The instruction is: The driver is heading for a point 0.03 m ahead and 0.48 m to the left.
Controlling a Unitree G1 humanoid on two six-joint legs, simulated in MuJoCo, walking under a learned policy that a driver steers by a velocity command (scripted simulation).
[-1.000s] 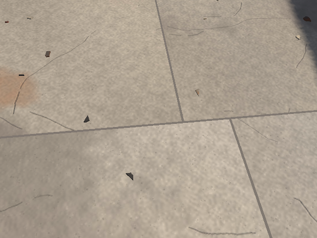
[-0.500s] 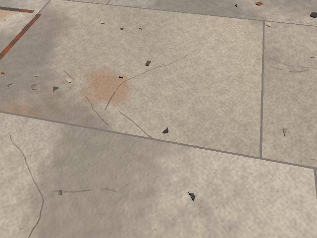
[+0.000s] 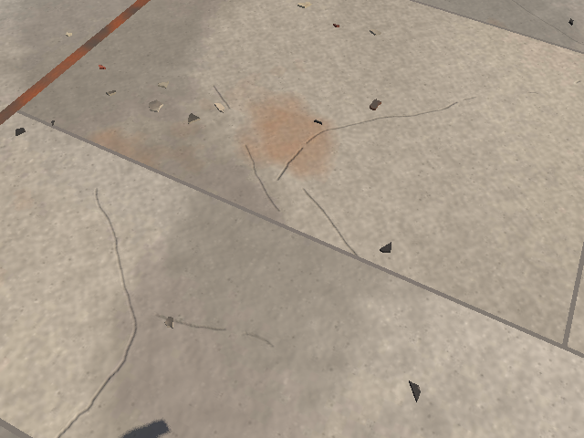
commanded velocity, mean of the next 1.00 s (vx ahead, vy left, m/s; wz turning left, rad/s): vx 0.28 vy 0.00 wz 0.60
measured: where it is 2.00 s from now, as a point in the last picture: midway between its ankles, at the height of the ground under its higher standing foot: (78, 375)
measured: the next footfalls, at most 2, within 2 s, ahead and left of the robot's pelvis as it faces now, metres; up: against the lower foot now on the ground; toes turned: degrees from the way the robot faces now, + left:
right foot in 0.16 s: +0.10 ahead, -0.14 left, +0.00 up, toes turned +12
left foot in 0.64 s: +0.12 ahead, +0.17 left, +0.00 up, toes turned +26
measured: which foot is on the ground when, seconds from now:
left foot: down 0.00-0.16, up 0.18-0.62, down 0.64-1.00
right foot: up 0.00-0.14, down 0.16-0.64, up 0.66-1.00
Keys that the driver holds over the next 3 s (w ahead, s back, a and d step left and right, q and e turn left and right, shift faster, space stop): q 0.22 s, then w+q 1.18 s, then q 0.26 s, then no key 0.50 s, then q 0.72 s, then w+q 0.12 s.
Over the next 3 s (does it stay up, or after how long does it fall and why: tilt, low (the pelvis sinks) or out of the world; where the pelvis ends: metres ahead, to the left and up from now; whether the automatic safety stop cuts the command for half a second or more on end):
stays up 0.57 0.48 -0.01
